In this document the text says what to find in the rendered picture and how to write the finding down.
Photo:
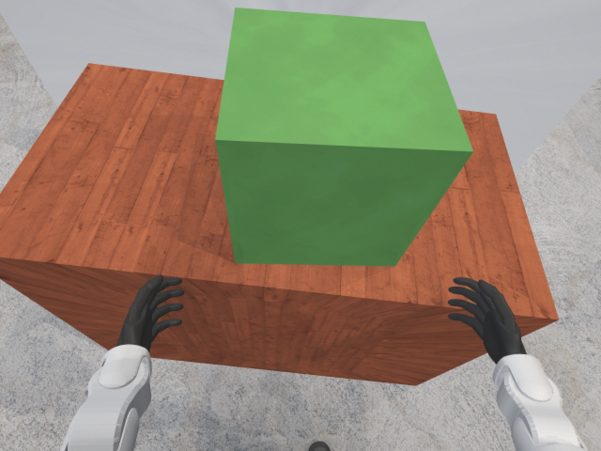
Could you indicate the right robot hand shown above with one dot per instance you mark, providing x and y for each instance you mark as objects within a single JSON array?
[{"x": 494, "y": 321}]

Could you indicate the carton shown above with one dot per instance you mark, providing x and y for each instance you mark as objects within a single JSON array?
[{"x": 337, "y": 137}]

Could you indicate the pedestal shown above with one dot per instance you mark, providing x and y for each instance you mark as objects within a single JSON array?
[{"x": 124, "y": 184}]

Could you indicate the left robot forearm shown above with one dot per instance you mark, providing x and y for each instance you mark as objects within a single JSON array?
[{"x": 118, "y": 394}]

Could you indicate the right robot forearm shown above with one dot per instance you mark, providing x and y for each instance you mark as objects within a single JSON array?
[{"x": 532, "y": 404}]

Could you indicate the left robot hand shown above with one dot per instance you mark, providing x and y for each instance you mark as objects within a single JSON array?
[{"x": 140, "y": 327}]

